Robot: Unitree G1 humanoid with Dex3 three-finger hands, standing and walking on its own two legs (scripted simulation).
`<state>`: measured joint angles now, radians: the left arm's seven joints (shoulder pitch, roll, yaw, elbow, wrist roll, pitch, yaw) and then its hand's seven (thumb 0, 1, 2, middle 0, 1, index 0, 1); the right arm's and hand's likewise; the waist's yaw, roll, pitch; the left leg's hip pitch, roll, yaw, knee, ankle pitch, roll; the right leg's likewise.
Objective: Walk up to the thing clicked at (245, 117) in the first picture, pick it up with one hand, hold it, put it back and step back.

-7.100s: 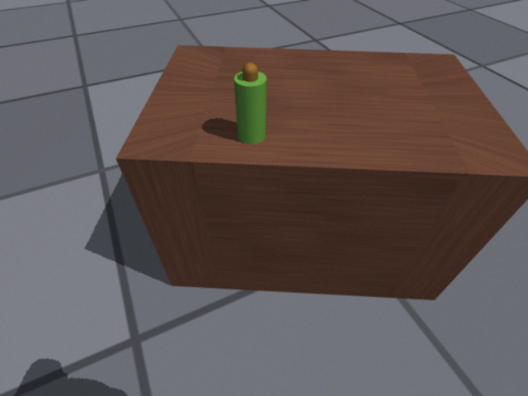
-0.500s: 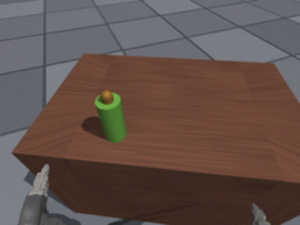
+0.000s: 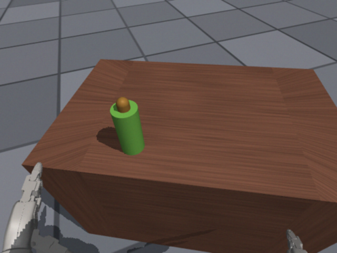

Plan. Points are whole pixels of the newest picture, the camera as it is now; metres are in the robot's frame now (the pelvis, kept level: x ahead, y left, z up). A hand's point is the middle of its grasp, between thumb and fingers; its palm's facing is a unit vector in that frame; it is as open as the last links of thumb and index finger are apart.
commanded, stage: rise first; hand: left
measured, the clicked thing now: (128, 125) +0.47 +0.17 +0.02
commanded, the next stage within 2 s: go down in 0.36 s
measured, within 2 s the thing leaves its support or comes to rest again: neither
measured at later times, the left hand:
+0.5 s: hand (53, 211) +0.18 +0.24 +0.08, palm faces +0.28 -0.87 -0.41, open 17.7 cm
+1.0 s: hand (47, 182) +0.23 +0.28 +0.10, palm faces +0.27 -0.93 -0.27, open 17.7 cm
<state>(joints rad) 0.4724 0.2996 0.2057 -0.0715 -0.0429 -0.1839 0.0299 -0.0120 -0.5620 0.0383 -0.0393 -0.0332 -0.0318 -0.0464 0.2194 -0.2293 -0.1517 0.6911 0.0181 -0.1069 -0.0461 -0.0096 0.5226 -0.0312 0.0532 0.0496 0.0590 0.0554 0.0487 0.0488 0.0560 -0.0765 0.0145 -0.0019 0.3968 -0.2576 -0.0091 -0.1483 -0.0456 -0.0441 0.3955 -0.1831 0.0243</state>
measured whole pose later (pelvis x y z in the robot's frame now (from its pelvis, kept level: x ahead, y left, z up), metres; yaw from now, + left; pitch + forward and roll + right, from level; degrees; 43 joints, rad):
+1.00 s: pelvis +0.00 +0.01 -0.01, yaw +1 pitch -1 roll +0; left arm 0.22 0.34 0.36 0.04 -0.16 -0.23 -0.15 -0.01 -0.61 0.04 -0.06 -0.05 -0.06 -0.06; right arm 0.22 -0.20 -0.10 0.67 0.03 -0.11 -0.04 -0.01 0.49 -0.05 0.05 0.05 0.06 0.06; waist 0.03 0.03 0.01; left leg -0.18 0.00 -0.01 0.53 -0.32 0.00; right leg -0.24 -0.06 -0.05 0.51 -0.24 0.04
